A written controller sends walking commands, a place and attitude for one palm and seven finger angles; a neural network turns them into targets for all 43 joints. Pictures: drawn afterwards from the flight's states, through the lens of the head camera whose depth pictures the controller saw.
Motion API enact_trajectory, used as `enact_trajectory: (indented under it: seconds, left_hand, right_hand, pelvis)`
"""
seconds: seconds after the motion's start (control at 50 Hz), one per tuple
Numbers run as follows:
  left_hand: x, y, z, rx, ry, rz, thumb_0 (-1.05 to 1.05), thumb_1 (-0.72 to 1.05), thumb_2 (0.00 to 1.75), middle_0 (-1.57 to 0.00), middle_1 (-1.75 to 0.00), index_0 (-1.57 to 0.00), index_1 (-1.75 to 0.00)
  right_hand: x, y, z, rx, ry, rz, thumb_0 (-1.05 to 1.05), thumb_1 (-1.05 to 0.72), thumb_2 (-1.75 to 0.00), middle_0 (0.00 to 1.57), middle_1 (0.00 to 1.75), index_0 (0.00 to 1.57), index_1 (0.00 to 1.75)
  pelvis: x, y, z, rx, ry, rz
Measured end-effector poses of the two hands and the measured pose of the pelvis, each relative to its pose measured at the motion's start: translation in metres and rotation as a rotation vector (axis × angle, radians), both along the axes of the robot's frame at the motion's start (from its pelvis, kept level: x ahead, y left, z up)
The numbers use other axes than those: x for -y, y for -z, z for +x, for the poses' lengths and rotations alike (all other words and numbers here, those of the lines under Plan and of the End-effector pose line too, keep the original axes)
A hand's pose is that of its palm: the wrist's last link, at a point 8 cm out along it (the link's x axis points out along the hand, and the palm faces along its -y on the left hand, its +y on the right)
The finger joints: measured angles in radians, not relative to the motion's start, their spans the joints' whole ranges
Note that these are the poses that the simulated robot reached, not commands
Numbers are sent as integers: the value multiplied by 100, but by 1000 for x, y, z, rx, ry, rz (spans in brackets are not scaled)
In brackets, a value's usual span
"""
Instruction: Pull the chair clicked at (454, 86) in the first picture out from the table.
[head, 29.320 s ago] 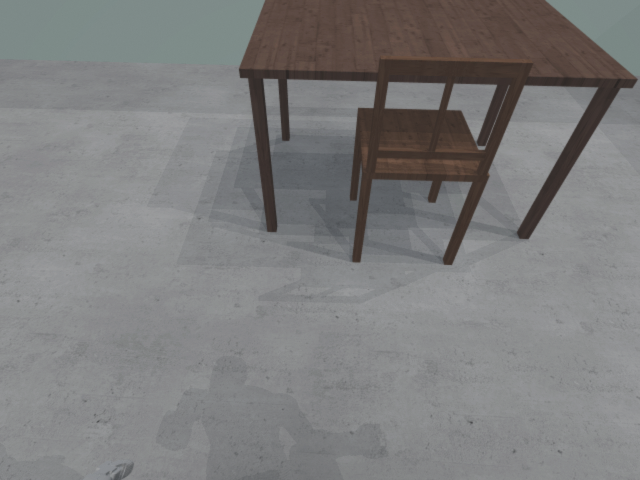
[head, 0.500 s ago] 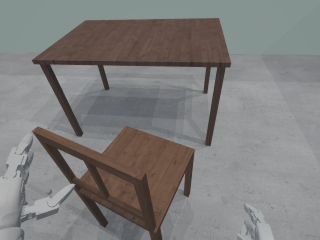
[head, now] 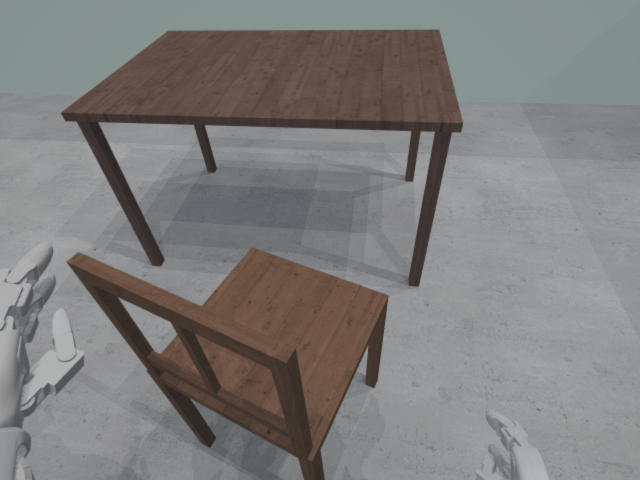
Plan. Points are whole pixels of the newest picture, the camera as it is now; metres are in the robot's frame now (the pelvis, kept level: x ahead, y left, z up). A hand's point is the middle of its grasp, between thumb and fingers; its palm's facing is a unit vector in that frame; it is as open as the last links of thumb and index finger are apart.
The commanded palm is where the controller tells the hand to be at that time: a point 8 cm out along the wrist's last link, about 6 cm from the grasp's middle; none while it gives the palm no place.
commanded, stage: draw the hand back to the body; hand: left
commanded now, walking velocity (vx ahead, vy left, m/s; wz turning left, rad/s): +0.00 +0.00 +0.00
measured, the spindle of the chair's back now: (198, 357) +0.32 +0.25 -0.10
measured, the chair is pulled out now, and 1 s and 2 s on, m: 0.59 0.59 0.59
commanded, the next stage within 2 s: step back with the hand held close in 0.08 s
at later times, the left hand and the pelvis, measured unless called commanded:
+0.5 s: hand (75, 348) +0.19 +0.26 +0.15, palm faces +0.33 -0.79 -0.52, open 7.4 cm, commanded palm +0.13 +0.31 +0.17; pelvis -0.02 +0.01 +0.00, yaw -2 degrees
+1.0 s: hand (24, 412) +0.13 +0.26 +0.16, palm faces +0.44 -0.77 -0.46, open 7.4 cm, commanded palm +0.07 +0.30 +0.17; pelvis -0.08 +0.00 -0.01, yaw -1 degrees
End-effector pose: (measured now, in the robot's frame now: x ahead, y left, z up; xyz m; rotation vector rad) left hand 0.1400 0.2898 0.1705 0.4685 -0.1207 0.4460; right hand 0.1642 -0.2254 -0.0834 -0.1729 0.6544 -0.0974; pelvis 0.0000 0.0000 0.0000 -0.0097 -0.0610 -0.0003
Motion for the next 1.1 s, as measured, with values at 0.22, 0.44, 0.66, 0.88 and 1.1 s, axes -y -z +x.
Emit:
enact_trajectory:
  seconds: [0.22, 0.44, 0.66, 0.88, 1.1]
  left_hand:
    - [-12, -11, -1, 56, -24, 21, 1, 88, 90, -21, -30, -21, -30]
    - [-8, -5, 14, -24, 87, 96, 1, 89, 90, -21, -30, -21, -30]
    - [-18, -9, -7, -14, 97, 149, 1, 88, 90, -22, -30, -21, -31]
    - [-8, -9, -46, 66, 61, 123, 1, 88, 90, -22, -30, -21, -31]
    - [-9, -8, -58, 87, 72, 144, 1, 88, 90, -22, -30, -21, -31]
  right_hand:
    - [-9, -3, 2, 16, -6, 15, 1, -90, -89, 20, 30, 20, 30]
    - [-1, 1, -21, -80, 40, -26, 1, -90, -89, 20, 30, 21, 30]
    - [3, -1, -45, -108, 102, -54, 1, -90, -89, 20, 30, 20, 30]
    - [-1, -2, -62, -55, 45, -54, 1, -90, -89, 20, 30, 21, 30]
    - [12, 4, -102, -114, 63, -90, 1, -90, -89, 20, 30, 21, 30]
  pelvis:
    - [-4, -1, -4, 15, 3, -2]
    - [-12, -2, -17, -54, 28, 7]
    - [-16, 3, -35, -67, 29, 16]
    - [-7, 10, -63, -58, 18, 16]
    - [-7, 10, -85, -79, 14, 4]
